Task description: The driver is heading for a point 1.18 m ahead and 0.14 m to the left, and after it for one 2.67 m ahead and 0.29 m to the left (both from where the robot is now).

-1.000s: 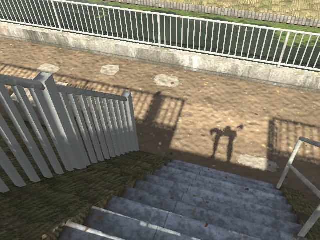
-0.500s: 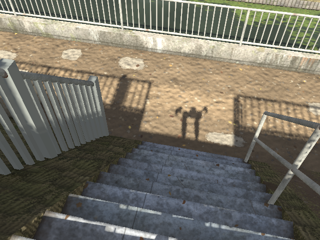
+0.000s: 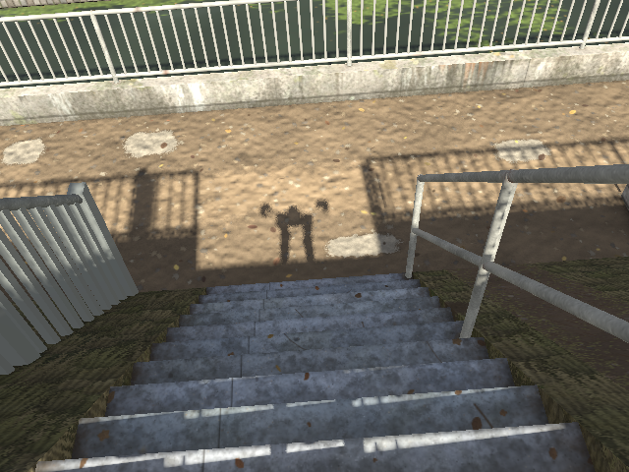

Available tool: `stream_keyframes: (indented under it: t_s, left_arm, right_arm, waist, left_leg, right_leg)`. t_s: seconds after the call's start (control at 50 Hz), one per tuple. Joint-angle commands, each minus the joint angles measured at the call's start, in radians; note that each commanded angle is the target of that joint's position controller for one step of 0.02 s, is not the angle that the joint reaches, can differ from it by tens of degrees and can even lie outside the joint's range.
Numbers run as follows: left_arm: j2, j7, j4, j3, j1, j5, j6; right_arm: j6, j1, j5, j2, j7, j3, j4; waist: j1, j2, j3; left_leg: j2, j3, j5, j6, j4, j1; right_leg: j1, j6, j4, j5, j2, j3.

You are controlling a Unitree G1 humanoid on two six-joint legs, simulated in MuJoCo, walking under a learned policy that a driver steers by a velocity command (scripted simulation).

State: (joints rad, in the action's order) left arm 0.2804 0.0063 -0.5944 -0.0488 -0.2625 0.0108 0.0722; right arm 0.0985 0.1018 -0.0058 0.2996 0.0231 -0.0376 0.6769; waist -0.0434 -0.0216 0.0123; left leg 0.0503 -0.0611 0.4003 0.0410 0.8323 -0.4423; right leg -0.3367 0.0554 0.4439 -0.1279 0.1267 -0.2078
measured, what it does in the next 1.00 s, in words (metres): steps on the spot: left foot, then right foot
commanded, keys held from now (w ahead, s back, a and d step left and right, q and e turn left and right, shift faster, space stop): no key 0.52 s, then w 0.24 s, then no key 0.24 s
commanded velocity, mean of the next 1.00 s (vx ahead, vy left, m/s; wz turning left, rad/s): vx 0.09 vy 0.00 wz -0.11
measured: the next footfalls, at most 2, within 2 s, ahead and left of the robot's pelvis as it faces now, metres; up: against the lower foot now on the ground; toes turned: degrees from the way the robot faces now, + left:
left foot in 0.10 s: +0.05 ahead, +0.10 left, +0.00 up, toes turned -5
right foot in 0.42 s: +0.00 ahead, -0.09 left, +0.00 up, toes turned +1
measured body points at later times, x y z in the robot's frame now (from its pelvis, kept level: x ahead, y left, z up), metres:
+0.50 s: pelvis -0.02 +0.03 +0.00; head -0.01 +0.04 +0.45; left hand +0.11 +0.27 -0.12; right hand +0.09 -0.21 -0.11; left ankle -0.01 +0.11 -0.74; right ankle -0.04 -0.09 -0.74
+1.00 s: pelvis +0.04 +0.01 -0.01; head +0.05 +0.02 +0.44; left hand +0.11 +0.26 -0.15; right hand +0.13 -0.24 -0.13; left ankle +0.01 +0.10 -0.74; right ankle -0.04 -0.09 -0.74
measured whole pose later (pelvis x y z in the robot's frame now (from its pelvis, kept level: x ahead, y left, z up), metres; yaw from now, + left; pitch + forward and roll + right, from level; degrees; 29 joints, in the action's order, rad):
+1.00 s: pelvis +0.04 +0.01 -0.01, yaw -4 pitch +0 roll +0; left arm 0.23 -0.05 -0.83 0.01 -0.32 -0.01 0.03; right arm 0.00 0.26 0.00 0.23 0.02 0.00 0.76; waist -0.01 0.02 0.00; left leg 0.06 0.00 0.35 -0.06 0.56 -0.21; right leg -0.14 0.03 0.58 -0.39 0.07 -0.10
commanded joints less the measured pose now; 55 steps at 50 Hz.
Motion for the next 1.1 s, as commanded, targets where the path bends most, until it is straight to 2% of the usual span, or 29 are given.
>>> stream_keyframes:
  t_s: [0.02, 0.06, 0.08, 0.1, 0.12, 0.14, 0.18, 0.24, 0.34, 0.38, 0.42, 0.44, 0.46, 0.52, 0.54, 0.62, 0.7, 0.74, 0.78, 0.8, 0.82, 0.86, 0.88, 0.92, 0.96, 0.98, 1.02, 1.06, 1.1]
  left_arm:
    - [0.153, 0.011, 0.064, -0.043, 0.023, 0.009, -0.006]
    - [0.145, 0.009, 0.056, -0.040, 0.052, 0.004, -0.007]
    - [0.134, 0.000, 0.051, -0.035, 0.055, -0.006, -0.008]
    - [0.109, -0.008, 0.041, -0.029, 0.027, -0.013, -0.014]
    - [0.062, -0.009, 0.059, -0.019, 0.039, -0.030, -0.015]
    - [0.121, -0.017, 0.051, -0.034, 0.083, -0.003, -0.018]
    - [0.113, -0.010, 0.002, -0.034, 0.047, -0.007, -0.021]
    - [0.090, -0.004, -0.043, -0.025, 0.024, -0.003, -0.011]
    - [0.049, -0.025, -0.065, 0.006, 0.070, -0.015, 0.005]
    - [0.030, -0.031, -0.082, 0.017, 0.048, -0.017, -0.001]
    - [0.050, -0.039, -0.090, 0.023, 0.042, 0.000, -0.018]
    - [0.099, -0.039, -0.096, 0.010, 0.086, -0.007, -0.025]
    - [0.074, -0.031, -0.096, 0.015, 0.094, -0.008, -0.032]
    - [0.046, -0.034, -0.116, 0.030, 0.086, -0.007, -0.041]
    - [0.035, -0.037, -0.133, 0.035, 0.063, -0.007, -0.041]
    - [0.051, -0.037, -0.137, 0.030, 0.046, 0.011, -0.038]
    - [0.039, -0.034, -0.138, 0.033, 0.012, 0.018, -0.060]
    - [0.054, -0.036, -0.147, 0.028, -0.035, 0.016, -0.070]
    - [0.122, -0.043, -0.172, 0.005, -0.111, 0.007, -0.074]
    - [0.132, -0.044, -0.172, 0.002, -0.108, 0.002, -0.074]
    - [0.108, -0.047, -0.168, 0.010, -0.095, 0.002, -0.079]
    - [0.057, -0.053, -0.160, 0.035, -0.031, -0.014, -0.084]
    - [0.056, -0.057, -0.154, 0.039, 0.007, -0.019, -0.082]
    - [0.064, -0.064, -0.160, 0.036, -0.037, -0.023, -0.069]
    - [0.050, -0.067, -0.177, 0.039, -0.062, -0.020, -0.053]
    - [0.033, -0.065, -0.184, 0.043, -0.069, -0.017, -0.046]
    - [0.014, -0.068, -0.204, 0.049, -0.085, -0.014, -0.035]
    - [0.037, -0.075, -0.227, 0.045, -0.089, -0.019, -0.028]
    - [0.046, -0.078, -0.240, 0.044, -0.069, -0.025, -0.022]
  right_arm:
    - [-0.030, -0.007, 0.008, 0.053, 0.000, -0.002, -0.074]
    - [-0.039, 0.072, 0.012, 0.035, 0.007, 0.002, -0.052]
    - [-0.046, 0.115, 0.003, 0.024, 0.014, 0.006, -0.040]
    - [-0.057, 0.120, -0.012, 0.050, 0.020, 0.004, -0.047]
    - [-0.067, 0.101, -0.028, 0.134, 0.021, -0.003, -0.078]
    - [-0.076, 0.064, -0.030, 0.140, 0.016, -0.003, -0.078]
    - [-0.098, -0.006, -0.020, 0.057, 0.006, 0.024, -0.081]
    - [-0.110, -0.016, -0.009, 0.021, 0.004, 0.040, -0.082]
    - [-0.086, 0.109, -0.004, 0.046, -0.004, 0.024, -0.043]
    - [-0.075, 0.112, 0.001, 0.057, -0.002, 0.018, -0.034]
    - [-0.081, 0.118, 0.002, 0.045, 0.002, 0.020, -0.033]
    - [-0.088, 0.123, 0.007, 0.027, -0.005, 0.023, -0.044]
    - [-0.090, 0.096, 0.005, 0.032, -0.004, 0.024, -0.040]
    - [-0.088, 0.088, -0.003, 0.026, -0.003, 0.023, -0.022]
    - [-0.089, 0.101, -0.006, 0.013, -0.006, 0.029, -0.014]
    - [-0.070, 0.121, -0.009, 0.061, -0.008, 0.006, 0.004]
    - [-0.071, 0.125, -0.010, 0.067, -0.006, -0.006, 0.008]
    - [-0.076, 0.075, -0.010, 0.052, -0.009, -0.003, -0.009]
    - [-0.096, 0.055, -0.016, 0.015, -0.011, 0.007, -0.030]
    - [-0.106, 0.082, -0.023, 0.021, -0.009, 0.008, -0.025]
    - [-0.114, 0.093, -0.021, 0.018, -0.005, 0.008, -0.015]
    - [-0.123, 0.175, -0.010, -0.017, -0.011, 0.016, 0.014]
    - [-0.124, 0.213, -0.002, -0.009, -0.013, 0.013, 0.023]
    - [-0.117, 0.229, 0.005, 0.051, -0.009, -0.004, 0.037]
    - [-0.101, 0.281, 0.006, 0.049, -0.005, 0.002, 0.061]
    - [-0.097, 0.273, 0.005, 0.032, -0.002, 0.014, 0.068]
    - [-0.094, 0.201, 0.005, 0.034, 0.007, 0.023, 0.070]
    - [-0.101, 0.179, 0.009, 0.041, 0.011, 0.024, 0.079]
    - [-0.101, 0.210, 0.021, 0.034, 0.012, 0.027, 0.102]
  waist:
    - [-0.002, 0.192, -0.092]
    - [0.035, 0.206, -0.090]
    - [0.055, 0.172, -0.092]
    - [0.047, 0.074, -0.092]
    - [0.056, -0.160, -0.087]
    - [0.067, -0.130, -0.017]
    - [0.003, -0.085, -0.026]
    - [-0.001, -0.124, -0.063]
    - [0.063, -0.141, -0.053]
    - [0.047, -0.125, -0.047]
    - [0.049, -0.069, -0.074]
    - [0.087, 0.049, -0.047]
    - [0.060, 0.074, -0.046]
    - [0.052, 0.071, -0.035]
    - [0.054, 0.066, -0.062]
    - [0.057, -0.018, 0.028]
    - [0.045, -0.034, 0.056]
    - [0.020, 0.021, 0.071]
    - [0.003, 0.177, 0.091]
    - [0.012, 0.176, 0.111]
    - [0.018, 0.145, 0.095]
    - [0.059, 0.126, -0.012]
    - [0.085, 0.129, -0.042]
    - [0.066, 0.013, -0.084]
    - [0.084, -0.038, -0.082]
    - [0.078, -0.057, -0.075]
    - [0.043, -0.077, -0.045]
    - [0.038, -0.032, -0.035]
    - [0.046, 0.023, -0.062]
  left_leg:
    - [0.013, 0.028, 0.022, -0.039, -0.139, 0.037]
    - [0.004, 0.038, -0.052, -0.077, -0.314, 0.181]
    - [0.001, 0.049, -0.136, -0.096, -0.441, 0.293]
    - [-0.093, -0.045, -0.108, -0.113, -0.506, 0.397]
    - [-0.324, -0.357, -0.002, -0.177, -0.617, 0.432]
    - [-0.378, -0.421, -0.140, -0.227, -0.633, 0.252]
    - [-0.285, -0.293, -0.228, -0.224, -0.612, 0.198]
    - [-0.198, -0.161, -0.411, -0.195, -0.563, 0.245]
    - [-0.190, -0.157, -0.476, -0.203, -0.481, 0.305]
    - [-0.185, -0.173, -0.457, -0.187, -0.464, 0.293]
    - [-0.177, -0.186, -0.393, -0.143, -0.467, 0.227]
    - [-0.119, -0.128, -0.307, -0.121, -0.493, 0.215]
    - [-0.105, -0.096, -0.233, -0.116, -0.488, 0.236]
    - [-0.099, -0.080, -0.240, -0.114, -0.475, 0.261]
    - [-0.099, -0.080, -0.161, -0.111, -0.493, 0.271]
    - [-0.110, -0.145, 0.246, -0.161, -0.524, 0.203]
    - [-0.151, -0.215, 0.286, -0.198, -0.519, 0.162]
    - [-0.092, -0.139, 0.214, -0.175, -0.417, 0.078]
    - [0.017, 0.038, 0.027, -0.125, -0.191, -0.066]
    - [0.005, 0.062, 0.003, -0.117, -0.187, -0.108]
    - [-0.014, 0.053, 0.002, -0.109, -0.193, -0.085]
    - [-0.039, 0.047, -0.148, -0.101, -0.298, 0.120]
    - [-0.040, 0.029, -0.234, -0.107, -0.322, 0.223]
    - [-0.085, -0.021, -0.539, -0.136, -0.286, 0.387]
    - [-0.163, -0.096, -0.782, -0.186, -0.299, 0.493]
    - [-0.202, -0.125, -0.877, -0.212, -0.316, 0.483]
    - [-0.198, -0.106, -0.981, -0.208, -0.318, 0.418]
    - [-0.151, -0.059, -0.984, -0.156, -0.309, 0.360]
    - [-0.115, -0.032, -0.800, -0.116, -0.328, 0.328]
  right_leg:
    - [0.122, 0.152, -0.151, -0.125, -0.230, -0.312]
    - [0.051, 0.117, -0.136, -0.142, -0.214, -0.315]
    - [-0.014, 0.077, -0.127, -0.209, -0.188, -0.306]
    - [-0.111, 0.025, -0.053, -0.300, -0.141, -0.255]
    - [-0.249, -0.029, 0.160, -0.349, 0.007, -0.082]
    - [-0.223, -0.048, 0.248, -0.375, 0.038, -0.059]
    - [-0.112, -0.070, 0.355, -0.274, 0.002, -0.039]
    - [-0.063, -0.099, 0.399, -0.232, -0.004, 0.011]
    - [0.013, -0.086, 0.136, -0.280, -0.053, 0.126]
    - [0.083, -0.068, -0.035, -0.152, -0.067, 0.143]
    - [0.215, -0.050, -0.098, -0.009, -0.139, 0.042]
    - [0.164, -0.034, -0.029, 0.031, -0.147, 0.026]
    - [0.132, -0.028, -0.053, 0.001, -0.148, 0.016]
    - [0.118, -0.031, -0.087, -0.026, -0.151, 0.011]
    - [0.134, -0.029, -0.102, -0.092, -0.147, 0.013]
    - [0.022, 0.014, 0.001, -0.359, -0.088, 0.071]
    - [0.009, 0.035, 0.051, -0.325, -0.088, 0.095]
    - [0.070, 0.068, -0.019, -0.392, -0.120, 0.020]
    - [0.187, 0.136, -0.153, -0.410, -0.260, -0.218]
    - [0.223, 0.167, -0.142, -0.188, -0.323, -0.276]
    - [0.242, 0.178, -0.095, 0.095, -0.333, -0.256]
    - [0.227, 0.130, -0.019, 0.449, -0.287, -0.140]
    - [0.192, 0.087, 0.011, 0.445, -0.229, -0.066]
    - [0.140, 0.031, 0.085, 0.358, -0.139, 0.034]
    - [0.032, -0.008, 0.141, 0.092, -0.100, 0.073]
    - [0.032, -0.022, 0.136, -0.034, -0.099, 0.084]
    - [0.097, -0.028, 0.061, -0.055, -0.103, 0.096]
    - [0.197, -0.027, 0.014, 0.205, -0.121, 0.081]
    - [0.295, -0.014, 0.024, 0.476, -0.163, 0.071]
